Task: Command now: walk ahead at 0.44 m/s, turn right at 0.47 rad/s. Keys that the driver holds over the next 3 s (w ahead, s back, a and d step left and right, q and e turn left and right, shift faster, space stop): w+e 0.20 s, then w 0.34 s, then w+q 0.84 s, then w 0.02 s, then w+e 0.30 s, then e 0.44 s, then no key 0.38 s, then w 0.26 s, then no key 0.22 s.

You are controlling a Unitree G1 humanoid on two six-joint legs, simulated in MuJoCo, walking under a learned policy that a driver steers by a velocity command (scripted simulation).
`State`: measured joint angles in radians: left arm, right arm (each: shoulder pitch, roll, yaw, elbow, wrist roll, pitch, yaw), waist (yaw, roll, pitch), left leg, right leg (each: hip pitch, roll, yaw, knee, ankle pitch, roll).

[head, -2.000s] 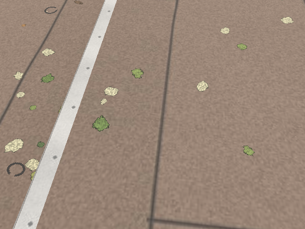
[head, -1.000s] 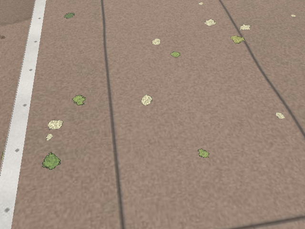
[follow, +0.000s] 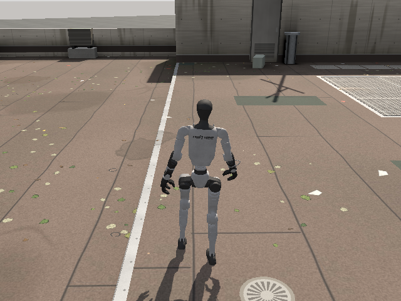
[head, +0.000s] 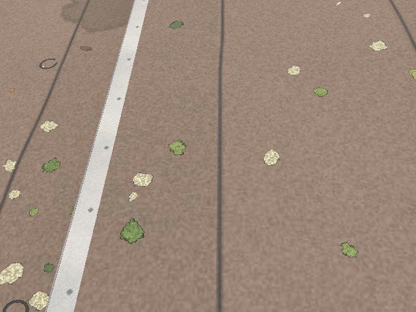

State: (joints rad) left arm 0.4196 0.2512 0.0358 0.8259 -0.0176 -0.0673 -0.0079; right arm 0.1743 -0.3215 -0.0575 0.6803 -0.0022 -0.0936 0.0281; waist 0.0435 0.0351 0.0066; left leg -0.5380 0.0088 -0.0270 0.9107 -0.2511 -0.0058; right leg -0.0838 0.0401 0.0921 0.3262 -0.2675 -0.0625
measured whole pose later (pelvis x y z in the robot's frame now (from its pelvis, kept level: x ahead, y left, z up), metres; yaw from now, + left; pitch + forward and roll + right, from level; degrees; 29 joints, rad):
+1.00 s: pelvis +0.53 -0.09 +0.00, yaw -1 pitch +0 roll -2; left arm 0.33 0.28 0.06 0.80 0.01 -0.10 -0.01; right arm 0.20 -0.32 -0.07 0.73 0.03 -0.02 0.01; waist 0.05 0.05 0.03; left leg -0.67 0.10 -0.06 0.95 -0.11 -0.01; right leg -0.07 0.02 -0.17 0.27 -0.21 -0.04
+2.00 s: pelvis +1.06 -0.03 -0.01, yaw +2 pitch +3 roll +1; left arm 0.21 0.31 0.05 0.67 0.00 -0.03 -0.01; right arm 0.14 -0.31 -0.04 0.68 -0.02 -0.04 -0.03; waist 0.02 0.02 0.08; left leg -0.62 0.03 -0.10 1.04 -0.38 -0.08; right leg -0.34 0.11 0.07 0.42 -0.11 -0.09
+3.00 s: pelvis +1.24 +0.03 +0.00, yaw -9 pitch +1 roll -1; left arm 0.29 0.30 0.06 0.77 0.00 0.00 0.03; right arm 0.23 -0.27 -0.04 0.79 0.00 -0.06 0.02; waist 0.00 -0.03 0.01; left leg -0.19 -0.02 0.02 0.42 -0.24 0.05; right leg -0.39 -0.02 0.03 0.98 -0.45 0.05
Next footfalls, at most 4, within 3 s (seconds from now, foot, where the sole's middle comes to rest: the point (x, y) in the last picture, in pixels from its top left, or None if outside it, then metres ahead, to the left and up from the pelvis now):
0.24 left None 0.32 0.12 -0.79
0.70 right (304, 304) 0.52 -0.19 -0.79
1.22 left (227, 223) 0.81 0.05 -0.79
1.76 right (261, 150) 1.16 -0.09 -0.79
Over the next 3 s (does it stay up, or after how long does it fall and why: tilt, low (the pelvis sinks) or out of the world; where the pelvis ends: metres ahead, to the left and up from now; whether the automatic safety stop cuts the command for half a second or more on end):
stays up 1.24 0.03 0.00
